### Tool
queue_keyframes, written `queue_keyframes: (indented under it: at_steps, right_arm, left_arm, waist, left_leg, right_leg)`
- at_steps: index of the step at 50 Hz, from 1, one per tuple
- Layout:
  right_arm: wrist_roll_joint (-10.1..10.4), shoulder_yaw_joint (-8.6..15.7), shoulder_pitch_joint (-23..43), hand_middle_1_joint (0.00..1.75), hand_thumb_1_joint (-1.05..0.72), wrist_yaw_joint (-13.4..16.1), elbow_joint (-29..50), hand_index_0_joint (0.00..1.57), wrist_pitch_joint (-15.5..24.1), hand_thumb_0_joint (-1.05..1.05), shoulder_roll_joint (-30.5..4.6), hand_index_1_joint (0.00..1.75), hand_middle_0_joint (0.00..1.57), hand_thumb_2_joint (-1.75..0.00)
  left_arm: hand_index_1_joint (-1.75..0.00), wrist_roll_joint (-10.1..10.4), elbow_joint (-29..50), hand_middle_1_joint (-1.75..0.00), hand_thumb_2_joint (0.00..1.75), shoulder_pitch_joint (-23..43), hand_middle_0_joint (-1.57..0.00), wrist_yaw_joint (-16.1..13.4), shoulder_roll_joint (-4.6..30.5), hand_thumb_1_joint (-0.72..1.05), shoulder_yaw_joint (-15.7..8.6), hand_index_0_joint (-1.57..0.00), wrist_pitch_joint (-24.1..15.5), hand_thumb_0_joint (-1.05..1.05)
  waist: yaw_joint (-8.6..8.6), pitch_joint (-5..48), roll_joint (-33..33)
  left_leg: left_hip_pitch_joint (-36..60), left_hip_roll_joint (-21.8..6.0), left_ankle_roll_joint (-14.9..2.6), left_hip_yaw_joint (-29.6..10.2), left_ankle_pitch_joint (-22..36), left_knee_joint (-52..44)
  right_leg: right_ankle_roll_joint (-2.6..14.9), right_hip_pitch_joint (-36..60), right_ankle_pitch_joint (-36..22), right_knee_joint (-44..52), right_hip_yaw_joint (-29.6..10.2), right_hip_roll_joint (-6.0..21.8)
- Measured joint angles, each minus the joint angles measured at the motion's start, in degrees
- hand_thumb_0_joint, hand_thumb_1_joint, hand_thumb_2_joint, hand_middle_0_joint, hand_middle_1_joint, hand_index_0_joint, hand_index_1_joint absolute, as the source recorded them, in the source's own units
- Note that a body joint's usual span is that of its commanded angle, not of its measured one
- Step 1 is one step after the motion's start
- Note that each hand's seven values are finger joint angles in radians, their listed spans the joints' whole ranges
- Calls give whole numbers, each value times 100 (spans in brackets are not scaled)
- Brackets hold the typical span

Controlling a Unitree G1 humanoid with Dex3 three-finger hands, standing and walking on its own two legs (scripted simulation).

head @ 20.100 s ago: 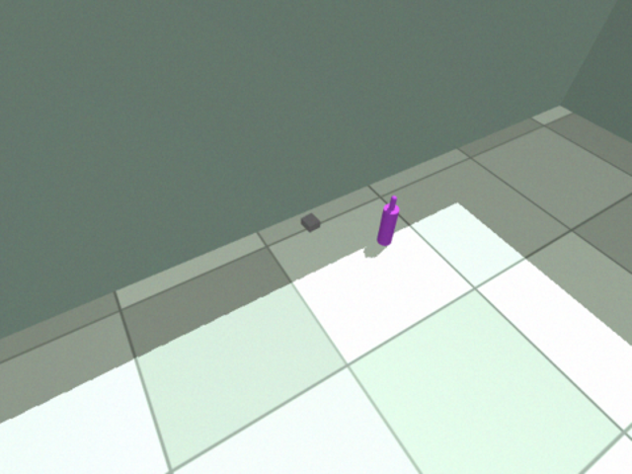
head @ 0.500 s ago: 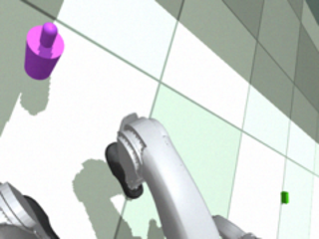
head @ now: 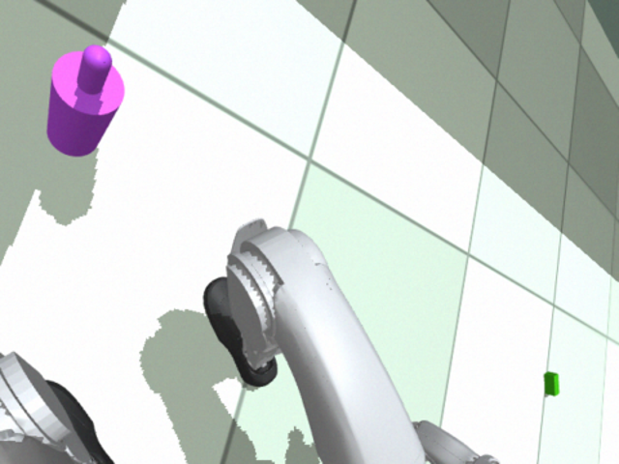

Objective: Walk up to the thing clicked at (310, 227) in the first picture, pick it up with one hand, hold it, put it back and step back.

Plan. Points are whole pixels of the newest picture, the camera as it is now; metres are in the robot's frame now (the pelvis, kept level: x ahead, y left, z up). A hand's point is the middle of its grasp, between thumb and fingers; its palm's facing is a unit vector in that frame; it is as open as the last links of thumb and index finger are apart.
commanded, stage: settle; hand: left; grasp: from above
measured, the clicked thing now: out of the picture +0.43 +0.38 -0.31
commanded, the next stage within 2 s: lift in 0.78 s
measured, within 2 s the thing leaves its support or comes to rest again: leaves its support in 0.20 s
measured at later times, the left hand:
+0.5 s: hand out of the picture +0.43 +0.39 -0.22, palm faces -0.14 -0.42 -0.90, open 8.9 cm
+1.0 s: hand out of the picture +0.44 +0.37 -0.16, palm faces -0.14 -0.42 -0.90, open 8.9 cm
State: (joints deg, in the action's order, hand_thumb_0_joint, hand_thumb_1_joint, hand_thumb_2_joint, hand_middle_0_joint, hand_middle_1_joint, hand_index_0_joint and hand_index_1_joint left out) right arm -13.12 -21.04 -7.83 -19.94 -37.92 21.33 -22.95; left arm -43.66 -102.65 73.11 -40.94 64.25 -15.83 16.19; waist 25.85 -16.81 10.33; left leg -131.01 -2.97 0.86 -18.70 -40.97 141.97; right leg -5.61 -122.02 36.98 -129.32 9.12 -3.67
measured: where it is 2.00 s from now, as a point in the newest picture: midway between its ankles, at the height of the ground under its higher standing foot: (176, 402)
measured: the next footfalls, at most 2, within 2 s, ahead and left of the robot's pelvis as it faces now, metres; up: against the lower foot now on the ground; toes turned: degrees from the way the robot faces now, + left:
none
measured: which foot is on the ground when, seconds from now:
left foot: down 0.00-1.00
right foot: down 0.00-1.00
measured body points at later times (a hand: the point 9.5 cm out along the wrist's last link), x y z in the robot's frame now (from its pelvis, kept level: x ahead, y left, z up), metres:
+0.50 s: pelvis +0.01 +0.00 +0.01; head +0.28 +0.13 +0.34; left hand +0.44 +0.40 -0.16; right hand +0.03 -0.25 -0.04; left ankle +0.06 +0.13 -0.30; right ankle +0.13 -0.14 -0.30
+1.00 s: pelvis +0.01 -0.02 +0.01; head +0.27 +0.08 +0.36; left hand +0.44 +0.39 -0.11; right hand +0.04 -0.28 -0.07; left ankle +0.06 +0.13 -0.30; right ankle +0.13 -0.14 -0.30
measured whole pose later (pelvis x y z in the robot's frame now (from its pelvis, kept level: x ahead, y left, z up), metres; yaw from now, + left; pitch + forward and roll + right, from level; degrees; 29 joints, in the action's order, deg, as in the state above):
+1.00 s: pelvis +0.01 -0.02 +0.01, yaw +6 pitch +34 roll -9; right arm -9.5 -7.6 -12.5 -16.3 -47.2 18.9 -19.9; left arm -46.4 -91.9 69.2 -28.9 47.1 -17.8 23.2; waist 18.7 -2.1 0.3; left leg -132.7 -3.3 1.9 -11.4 -39.4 137.0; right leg -4.2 -128.0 37.5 -130.8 3.3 -1.9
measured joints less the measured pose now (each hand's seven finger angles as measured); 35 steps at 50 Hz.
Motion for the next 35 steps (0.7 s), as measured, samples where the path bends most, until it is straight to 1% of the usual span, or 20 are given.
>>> queue_keyframes:
  at_steps: [6, 9, 13, 17, 20, 26, 30, 35]
  right_arm:
    - [31, 20, -49, 30, -92, 1, -6, 20, -24, 1, 3, 29, 20, -90]
    - [63, 60, -98, 30, -93, -5, -14, 20, -58, 1, 20, 29, 20, -90]
    - [97, 195, -193, 30, -92, -22, -27, 20, -85, 1, 60, 29, 20, -90]
    - [149, 343, -291, 30, -92, -31, -113, 20, -124, 1, 124, 29, 20, -90]
    - [200, 449, -353, 30, -91, -12, -230, 20, -152, 1, 183, 29, 20, -90]
    - [313, 688, -417, 30, -91, 41, -470, 20, -216, 0, 293, 29, 20, -90]
    - [363, 842, -422, 30, -91, 105, -629, 20, -212, 0, 339, 29, 20, -90]
    - [388, 996, -421, 30, -90, 205, -778, 20, -176, 0, 356, 29, 20, -90]
  left_arm:
    - [-29, 83, 100, -31, 23, 3, -82, 104, -59, 17, -81, -87, 106, -1]
    - [-28, 34, 225, -31, 22, -6, -83, 138, -125, 17, -158, -88, 168, -1]
    - [-27, 7, 448, -30, 21, -49, -84, 166, -244, 16, -230, -90, 279, -1]
    - [-27, 72, 693, -29, 21, -175, -85, 296, -439, 16, -237, -90, 434, -1]
    - [-26, 105, 869, -29, 20, -274, -85, 496, -636, 16, -129, -90, 538, -1]
    - [-26, -63, 1074, -28, 20, -495, -86, 858, -1035, 16, 59, -91, 623, -1]
    - [-26, -147, 1023, -28, 21, -555, -86, 993, -1240, 16, 122, -91, 639, -1]
    - [-26, -212, 888, -28, 23, -518, -87, 1030, -1403, 15, 98, -91, 612, -1]
  waist:
    - [-24, 56, -23]
    - [-69, 98, -36]
    - [-141, 211, -123]
    - [-227, 419, -275]
    - [-302, 629, -391]
    - [-453, 1000, -612]
    - [-527, 1182, -739]
    - [-586, 1288, -837]
  left_leg:
    - [-24, 1, -3, 27, 25, -32]
    - [-29, -1, 5, 45, 34, -57]
    - [-60, 2, 14, 80, 48, -114]
    - [-96, 4, 18, 135, 49, -187]
    - [-127, 4, 19, 198, 53, -240]
    - [-158, 7, 18, 328, 64, -286]
    - [-185, 9, 11, 424, 88, -293]
    - [-186, -1, 21, 538, 115, -320]
  right_leg:
    - [6, -27, -14, 16, -16, 12]
    - [28, -45, -19, 22, -25, 19]
    - [48, -89, -15, 47, -45, 40]
    - [49, -142, 6, 75, -80, 67]
    - [62, -198, 25, 80, -125, 90]
    - [110, -286, 59, 23, -227, 128]
    - [127, -356, 68, -43, -311, 145]
    - [137, -431, 67, -112, -414, 156]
